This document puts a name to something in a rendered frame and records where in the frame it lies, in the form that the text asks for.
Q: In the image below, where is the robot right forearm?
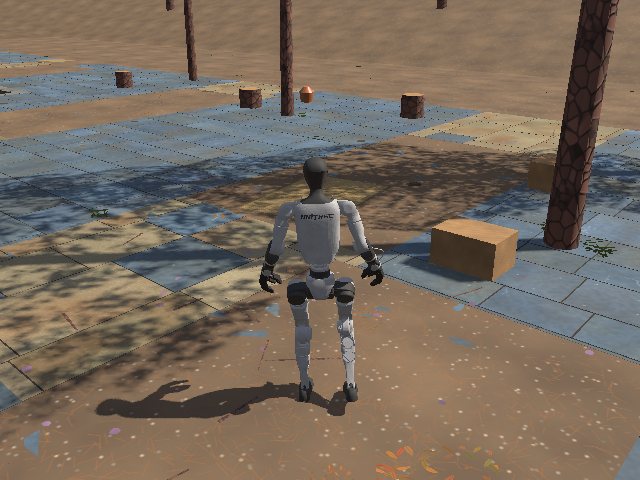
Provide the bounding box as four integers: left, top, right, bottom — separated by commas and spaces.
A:
360, 238, 381, 271

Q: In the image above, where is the right robot upper arm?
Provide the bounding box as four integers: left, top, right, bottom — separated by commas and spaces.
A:
337, 200, 370, 254

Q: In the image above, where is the left robot upper arm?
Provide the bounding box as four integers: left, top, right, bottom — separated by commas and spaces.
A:
269, 201, 296, 256

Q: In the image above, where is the robot right shin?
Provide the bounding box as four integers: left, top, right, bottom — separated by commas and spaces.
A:
340, 319, 355, 389

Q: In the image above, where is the robot left forearm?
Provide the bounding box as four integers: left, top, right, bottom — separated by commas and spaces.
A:
261, 240, 279, 277

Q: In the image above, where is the humanoid robot torso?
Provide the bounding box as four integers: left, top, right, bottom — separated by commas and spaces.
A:
294, 195, 341, 300

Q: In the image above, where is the left robot hand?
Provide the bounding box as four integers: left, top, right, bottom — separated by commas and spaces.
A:
259, 272, 282, 293

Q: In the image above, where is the right robot hand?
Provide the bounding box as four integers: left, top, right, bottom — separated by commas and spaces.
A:
361, 266, 384, 286

